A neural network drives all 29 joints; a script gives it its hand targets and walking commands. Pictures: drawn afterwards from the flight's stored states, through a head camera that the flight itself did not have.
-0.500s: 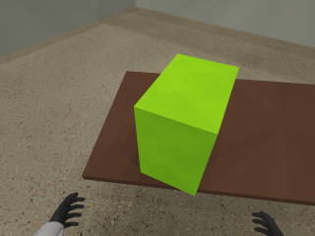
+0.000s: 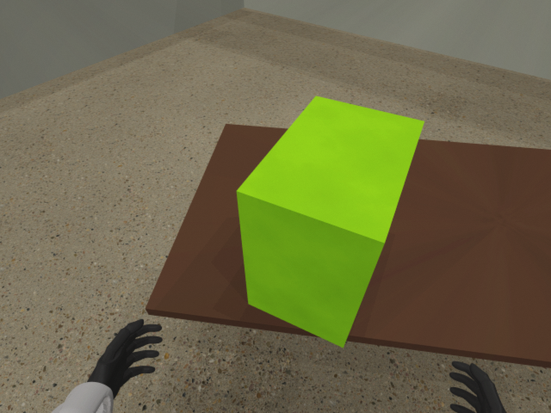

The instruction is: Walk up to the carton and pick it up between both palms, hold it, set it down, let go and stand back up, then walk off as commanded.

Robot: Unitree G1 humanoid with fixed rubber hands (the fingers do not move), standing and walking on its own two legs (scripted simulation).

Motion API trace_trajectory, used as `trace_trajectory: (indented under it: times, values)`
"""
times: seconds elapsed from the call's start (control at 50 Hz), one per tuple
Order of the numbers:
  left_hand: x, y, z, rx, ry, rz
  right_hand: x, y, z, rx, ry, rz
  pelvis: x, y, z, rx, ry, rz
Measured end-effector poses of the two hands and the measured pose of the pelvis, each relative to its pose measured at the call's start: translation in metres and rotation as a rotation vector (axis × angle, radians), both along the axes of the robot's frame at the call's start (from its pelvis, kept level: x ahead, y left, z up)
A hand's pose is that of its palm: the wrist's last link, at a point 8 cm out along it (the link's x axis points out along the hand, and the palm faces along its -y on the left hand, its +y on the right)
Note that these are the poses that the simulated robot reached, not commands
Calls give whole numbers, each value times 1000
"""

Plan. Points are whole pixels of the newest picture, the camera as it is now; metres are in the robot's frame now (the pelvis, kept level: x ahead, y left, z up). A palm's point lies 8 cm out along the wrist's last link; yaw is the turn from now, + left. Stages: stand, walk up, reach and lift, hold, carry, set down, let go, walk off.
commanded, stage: reach and lift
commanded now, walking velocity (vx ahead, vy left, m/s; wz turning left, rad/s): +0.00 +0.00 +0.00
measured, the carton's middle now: (329, 219) +0.42 -0.06 +0.05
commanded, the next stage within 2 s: none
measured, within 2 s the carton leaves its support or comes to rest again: neither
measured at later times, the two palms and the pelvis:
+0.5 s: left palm (100, 368) +0.18 +0.25 +0.04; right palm out of the picture +0.13 -0.19 +0.04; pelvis +0.00 +0.00 +0.00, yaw +0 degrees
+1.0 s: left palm (110, 311) +0.24 +0.25 +0.07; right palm (448, 351) +0.20 -0.17 +0.07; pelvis +0.02 +0.01 +0.00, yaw +0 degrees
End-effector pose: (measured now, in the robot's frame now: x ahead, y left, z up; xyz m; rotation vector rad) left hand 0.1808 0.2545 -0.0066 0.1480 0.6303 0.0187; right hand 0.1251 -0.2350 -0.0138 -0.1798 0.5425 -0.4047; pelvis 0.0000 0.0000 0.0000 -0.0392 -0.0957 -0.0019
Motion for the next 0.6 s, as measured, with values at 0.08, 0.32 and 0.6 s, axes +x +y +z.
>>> trace_trajectory:
  times: [0.08,0.32,0.6]
  values:
    - [-1,1,10,-1,-40,-24,-4,11,7,22,-22,-20,-1,1,0,-1,-1,0]
    - [-9,3,30,-32,-116,-67,-8,35,33,67,-78,-57,-2,3,0,-4,-3,0]
    - [2,-3,46,-66,-171,-141,9,46,58,82,-120,-106,2,4,0,-5,4,-1]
